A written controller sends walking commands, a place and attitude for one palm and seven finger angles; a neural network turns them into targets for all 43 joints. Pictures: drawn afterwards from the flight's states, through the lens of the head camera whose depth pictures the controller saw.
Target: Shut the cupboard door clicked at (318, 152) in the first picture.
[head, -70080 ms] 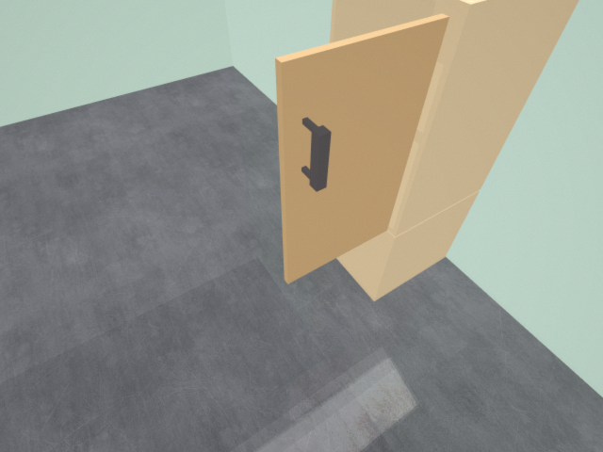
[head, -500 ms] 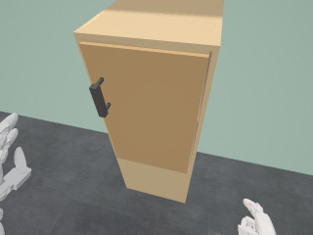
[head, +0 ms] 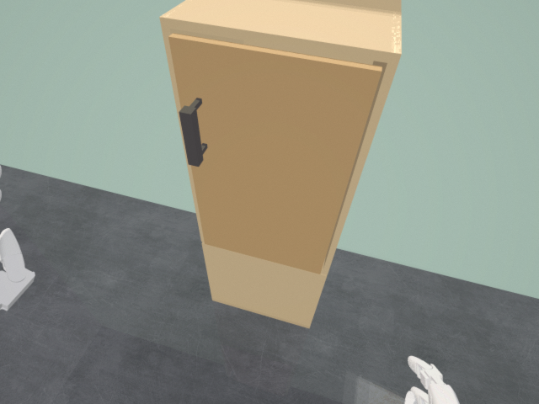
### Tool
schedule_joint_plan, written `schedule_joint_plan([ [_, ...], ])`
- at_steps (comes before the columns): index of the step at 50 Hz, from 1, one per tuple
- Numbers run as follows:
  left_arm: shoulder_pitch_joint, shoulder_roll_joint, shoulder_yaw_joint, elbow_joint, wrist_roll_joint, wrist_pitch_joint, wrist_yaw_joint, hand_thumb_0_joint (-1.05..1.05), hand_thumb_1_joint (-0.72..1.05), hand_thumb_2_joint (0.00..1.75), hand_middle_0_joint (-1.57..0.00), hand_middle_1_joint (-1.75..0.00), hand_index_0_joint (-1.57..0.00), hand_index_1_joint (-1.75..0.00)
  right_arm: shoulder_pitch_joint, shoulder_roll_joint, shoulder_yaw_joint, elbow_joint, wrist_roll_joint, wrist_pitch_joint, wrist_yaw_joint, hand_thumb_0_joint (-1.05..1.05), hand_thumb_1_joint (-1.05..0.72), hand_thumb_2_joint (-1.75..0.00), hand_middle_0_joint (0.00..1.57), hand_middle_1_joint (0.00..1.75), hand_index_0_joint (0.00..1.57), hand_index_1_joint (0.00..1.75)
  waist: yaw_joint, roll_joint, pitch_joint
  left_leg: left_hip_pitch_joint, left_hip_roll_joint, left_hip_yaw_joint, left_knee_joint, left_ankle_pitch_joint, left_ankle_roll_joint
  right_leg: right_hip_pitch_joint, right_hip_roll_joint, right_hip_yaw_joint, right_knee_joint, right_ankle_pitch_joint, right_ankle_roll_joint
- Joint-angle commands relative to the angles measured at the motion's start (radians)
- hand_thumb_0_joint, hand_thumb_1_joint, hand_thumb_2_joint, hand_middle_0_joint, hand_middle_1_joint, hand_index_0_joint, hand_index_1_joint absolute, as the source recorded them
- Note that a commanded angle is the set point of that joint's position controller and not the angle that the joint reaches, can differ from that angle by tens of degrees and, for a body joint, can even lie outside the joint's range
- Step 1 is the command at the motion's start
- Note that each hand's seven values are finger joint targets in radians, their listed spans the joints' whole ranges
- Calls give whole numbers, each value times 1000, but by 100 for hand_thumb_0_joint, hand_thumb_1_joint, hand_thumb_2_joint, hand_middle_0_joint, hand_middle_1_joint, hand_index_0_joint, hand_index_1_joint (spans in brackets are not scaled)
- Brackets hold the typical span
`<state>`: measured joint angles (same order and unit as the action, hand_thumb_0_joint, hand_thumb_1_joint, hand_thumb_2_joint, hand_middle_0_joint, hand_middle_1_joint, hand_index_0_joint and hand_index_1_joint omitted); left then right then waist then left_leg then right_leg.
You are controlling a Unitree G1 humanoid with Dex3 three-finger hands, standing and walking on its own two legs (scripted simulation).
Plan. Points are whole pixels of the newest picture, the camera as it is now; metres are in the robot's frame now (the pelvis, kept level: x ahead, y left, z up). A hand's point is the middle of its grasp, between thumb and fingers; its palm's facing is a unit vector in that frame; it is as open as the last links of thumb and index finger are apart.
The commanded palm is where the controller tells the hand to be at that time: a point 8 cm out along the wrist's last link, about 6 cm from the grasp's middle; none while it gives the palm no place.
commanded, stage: step back with the hand held close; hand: left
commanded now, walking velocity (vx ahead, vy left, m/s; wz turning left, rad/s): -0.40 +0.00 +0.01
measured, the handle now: (196, 132) +0.57 +0.19 +0.10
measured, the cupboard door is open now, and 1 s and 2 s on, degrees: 0 0 0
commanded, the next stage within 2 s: stop stepping back and stand still in 0.78 s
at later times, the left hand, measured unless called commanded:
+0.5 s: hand (6, 306) +0.17 +0.27 +0.18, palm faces +0.46 -0.78 -0.43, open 7.4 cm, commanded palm +0.11 +0.29 +0.19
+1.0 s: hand out of the picture +0.08 +0.26 +0.16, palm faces +0.38 -0.82 -0.43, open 7.4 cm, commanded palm +0.00 +0.30 +0.19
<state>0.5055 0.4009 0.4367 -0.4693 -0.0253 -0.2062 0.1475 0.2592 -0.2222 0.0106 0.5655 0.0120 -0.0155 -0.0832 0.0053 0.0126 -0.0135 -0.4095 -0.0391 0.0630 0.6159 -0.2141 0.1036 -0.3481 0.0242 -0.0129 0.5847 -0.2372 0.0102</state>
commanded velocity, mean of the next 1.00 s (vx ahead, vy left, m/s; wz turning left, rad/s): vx -0.32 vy -0.02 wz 0.00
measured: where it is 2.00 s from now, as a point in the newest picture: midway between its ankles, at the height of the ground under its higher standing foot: outside the picture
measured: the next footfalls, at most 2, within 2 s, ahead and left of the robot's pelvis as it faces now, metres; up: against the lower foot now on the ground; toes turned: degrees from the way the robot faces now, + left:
right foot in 0.44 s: -0.08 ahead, -0.14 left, +0.00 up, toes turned +3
left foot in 0.90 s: -0.10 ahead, +0.10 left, +0.00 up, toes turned -4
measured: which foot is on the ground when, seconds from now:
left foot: down 0.00-0.70, up 0.72-0.88, down 0.90-1.00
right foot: down 0.00-0.30, up 0.32-0.42, down 0.44-0.96, up 0.98-1.00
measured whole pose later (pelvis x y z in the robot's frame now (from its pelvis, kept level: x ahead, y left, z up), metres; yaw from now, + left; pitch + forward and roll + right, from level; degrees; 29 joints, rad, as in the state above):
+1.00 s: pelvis -0.14 +0.00 +0.01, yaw -1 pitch +3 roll -1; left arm 0.52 0.46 0.44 -0.51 -0.06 -0.20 0.15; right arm 0.20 -0.20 -0.02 0.62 0.01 -0.03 -0.08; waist -0.01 -0.07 0.00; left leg -0.38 0.00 0.02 0.53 -0.21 0.03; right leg -0.35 0.03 0.04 0.59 -0.31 0.03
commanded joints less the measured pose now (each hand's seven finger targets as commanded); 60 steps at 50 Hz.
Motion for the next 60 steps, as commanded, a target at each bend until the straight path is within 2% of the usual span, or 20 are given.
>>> schedule_joint_plan([
  [1,-80,203,132,-213,6,-68,17,0,90,90,-20,-30,-20,-30,-114,-163,-71,-152,-14,-72,-8,0,-90,-90,20,30,20,30,-5,75,-43,-316,208,-281,-318,-499,4,267,-29,131,14,-91,-32],
  [9,-79,202,113,-240,-1,-100,30,0,90,90,-20,-30,-20,-30,-110,-133,-65,-126,-18,-77,8,0,-90,-90,20,30,20,30,-20,-12,-64,-115,133,-220,-127,-294,-43,14,-135,244,-153,-165,-82],
  [12,-47,204,124,-253,-2,-113,34,0,90,90,-20,-30,-20,-30,-117,-136,-63,-121,-19,-83,5,0,-90,-90,20,30,20,30,-22,69,-87,-141,174,-262,-225,-321,-28,70,-71,162,-90,-141,-51],
  [15,-44,203,155,-241,3,-122,24,0,90,90,-20,-30,-20,-30,-129,-158,-74,-126,-22,-97,-3,0,-90,-90,20,30,20,30,-7,207,-93,-381,311,-388,-436,-530,29,320,51,58,177,-47,-8],
  [19,-10,202,153,-236,-11,-123,5,0,90,90,-20,-30,-20,-30,-132,-143,-78,-114,-31,-113,3,0,-90,-90,20,30,20,30,-3,135,-93,-278,321,-374,-402,-392,30,262,59,64,153,-122,-12],
  [23,-32,183,102,-267,-32,-144,-4,0,90,90,-20,-30,-20,-30,-125,-134,-69,-66,-35,-134,17,0,-90,-90,20,30,20,30,-8,135,-139,26,270,-309,-312,-12,-25,126,28,73,-106,-53,-23],
  [27,-60,200,84,-319,-38,-145,1,0,90,90,-20,-30,-20,-30,-119,-119,-76,-42,-22,-131,20,0,-90,-90,20,30,20,30,-12,116,-380,383,221,-178,-161,531,-51,79,9,69,-122,210,24],
  [31,78,282,198,-304,-62,-114,-3,0,90,90,-20,-30,-20,-30,-180,-124,-77,-102,-22,-101,23,0,-90,-90,20,30,20,30,4,172,-314,180,234,-186,-267,128,-39,130,32,45,-99,-13,22],
  [33,98,263,190,-275,-73,-103,-8,0,90,90,-20,-30,-20,-30,-196,-105,-67,-122,-18,-81,22,0,-90,-90,20,30,20,30,-7,108,-185,11,187,-152,-263,-181,-72,105,-21,91,-181,-126,-17],
  [35,96,277,182,-241,-62,-100,3,0,90,90,-20,-30,-20,-30,-166,-94,-73,-112,-16,-68,19,0,-90,-90,20,30,20,30,-25,-78,-98,147,54,-72,107,-175,-144,-262,-230,344,-435,-427,-114],
  [36,70,305,202,-240,-54,-95,16,0,90,90,-20,-30,-20,-30,-152,-104,-86,-87,-31,-64,19,0,-90,-90,20,30,20,30,-17,-138,-81,185,22,-87,319,-177,-156,-382,-349,443,-493,-386,-185],
  [37,52,254,151,-198,-37,-75,24,0,90,90,-20,-30,-20,-30,-154,-79,-73,-71,-38,-53,18,0,-90,-90,20,30,20,30,-21,-158,-27,26,32,-119,399,-206,-141,-271,-360,385,-434,-134,-204],
  [42,-138,228,57,-169,1,-54,33,0,90,90,-20,-30,-20,-30,-152,-95,-49,-67,-22,-53,-20,0,-90,-90,20,30,20,30,-29,-50,15,-12,51,-91,-53,-71,-126,53,-191,182,-160,595,-99],
  [44,-127,239,59,-244,-7,-67,25,0,90,90,-20,-30,-20,-30,-123,-130,-71,-85,-3,-59,-25,0,-90,-90,20,30,20,30,-16,38,-132,152,126,-112,-213,451,-88,125,-69,100,-65,547,3],
  [46,12,271,125,-245,-23,-71,20,0,90,90,-20,-30,-20,-30,-103,-134,-94,-110,5,-69,-13,0,-90,-90,20,30,20,30,-2,64,-290,320,226,-175,-153,652,-50,105,-1,61,-37,287,30],
  [48,43,244,124,-359,-43,-67,2,0,90,90,-20,-30,-20,-30,-123,-120,-77,-130,-19,-90,1,0,-90,-90,20,30,20,30,2,233,-291,192,295,-292,-287,391,-16,121,25,31,107,-142,17],
  [49,49,246,145,-382,-41,-70,6,0,90,90,-20,-30,-20,-30,-112,-117,-76,-121,-25,-106,3,0,-90,-90,20,30,20,30,5,227,-256,116,313,-314,-321,203,7,129,23,42,154,-202,13],
  [54,72,211,136,-288,-36,-47,25,0,90,90,-20,-30,-20,-30,-97,-109,-47,-96,-15,-147,9,0,-90,-90,20,30,20,30,-26,162,-106,-23,193,-204,-336,-267,-66,248,19,15,-166,-79,-1],
  [56,47,238,167,-214,-30,-43,29,0,90,90,-20,-30,-20,-30,-107,-118,-44,-85,-29,-139,7,0,-90,-90,20,30,20,30,-28,179,-60,-26,153,-181,-342,-313,-86,229,-3,28,-225,-108,-29],
  [60,6,177,80,-167,-27,-17,27,0,90,90,-20,-30,-20,-30,-111,-99,-47,-82,-24,-111,7,0,-90,-90,20,30,20,30,-30,8,-29,100,77,-101,-151,-256,-100,12,-88,174,-357,-371,-90],
])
